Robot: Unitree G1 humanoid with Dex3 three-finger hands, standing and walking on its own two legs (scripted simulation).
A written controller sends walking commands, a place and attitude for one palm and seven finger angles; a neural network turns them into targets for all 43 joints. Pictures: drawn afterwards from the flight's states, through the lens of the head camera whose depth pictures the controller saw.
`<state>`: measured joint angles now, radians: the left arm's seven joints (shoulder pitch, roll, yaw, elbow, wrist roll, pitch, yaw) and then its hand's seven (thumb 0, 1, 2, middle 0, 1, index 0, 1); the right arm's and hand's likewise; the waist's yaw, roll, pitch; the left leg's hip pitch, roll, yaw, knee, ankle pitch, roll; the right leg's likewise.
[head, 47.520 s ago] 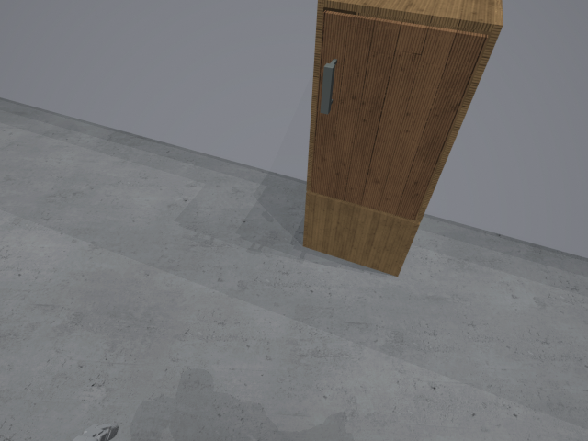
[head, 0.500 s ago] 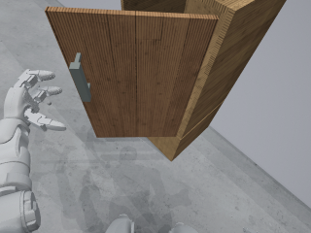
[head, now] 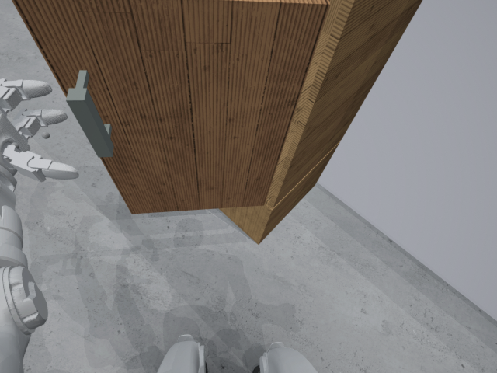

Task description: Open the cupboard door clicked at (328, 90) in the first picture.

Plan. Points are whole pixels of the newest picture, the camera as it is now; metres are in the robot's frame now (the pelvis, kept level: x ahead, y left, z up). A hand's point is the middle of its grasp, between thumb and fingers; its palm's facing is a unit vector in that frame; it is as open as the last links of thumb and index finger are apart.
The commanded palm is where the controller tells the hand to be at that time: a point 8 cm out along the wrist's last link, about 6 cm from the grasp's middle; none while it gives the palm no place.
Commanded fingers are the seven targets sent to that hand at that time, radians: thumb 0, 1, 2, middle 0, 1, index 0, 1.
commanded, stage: move the hooked fingers beside the handle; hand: left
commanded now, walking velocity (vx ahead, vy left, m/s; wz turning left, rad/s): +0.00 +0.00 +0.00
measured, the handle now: (95, 116) +0.50 +0.23 +0.08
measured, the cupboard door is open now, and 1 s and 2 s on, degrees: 49 49 49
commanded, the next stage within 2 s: slide the fingers in behind the handle in 0.72 s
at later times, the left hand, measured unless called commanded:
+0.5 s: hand (40, 145) +0.44 +0.29 +0.08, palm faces +0.08 -1.00 +0.00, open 14.0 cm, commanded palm +0.42 +0.33 +0.08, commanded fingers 0.00 -0.50 0.30 -0.30 -1.20 -0.30 -1.20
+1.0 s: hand (49, 141) +0.45 +0.28 +0.08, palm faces +0.07 -1.00 +0.01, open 14.0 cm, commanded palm +0.42 +0.32 +0.08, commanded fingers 0.00 -0.50 0.30 -0.30 -1.20 -0.30 -1.20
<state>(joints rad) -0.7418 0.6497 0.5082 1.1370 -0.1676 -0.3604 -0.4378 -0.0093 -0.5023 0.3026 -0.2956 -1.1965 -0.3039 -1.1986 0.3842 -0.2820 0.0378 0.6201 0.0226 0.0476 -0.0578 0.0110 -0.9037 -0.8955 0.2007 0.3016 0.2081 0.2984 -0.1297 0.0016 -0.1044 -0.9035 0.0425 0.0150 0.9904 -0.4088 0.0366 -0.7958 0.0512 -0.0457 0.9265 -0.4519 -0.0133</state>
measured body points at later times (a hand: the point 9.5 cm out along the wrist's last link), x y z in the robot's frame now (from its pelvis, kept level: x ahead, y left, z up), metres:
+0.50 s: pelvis +0.00 +0.00 +0.00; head +0.10 +0.04 +0.44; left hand +0.43 +0.35 +0.08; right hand +0.06 -0.27 -0.10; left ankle +0.03 +0.09 -0.68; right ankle -0.01 -0.12 -0.68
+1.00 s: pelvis +0.00 +0.01 +0.00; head +0.10 +0.04 +0.44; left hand +0.44 +0.34 +0.08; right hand +0.03 -0.27 -0.10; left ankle +0.03 +0.09 -0.68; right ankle -0.01 -0.12 -0.68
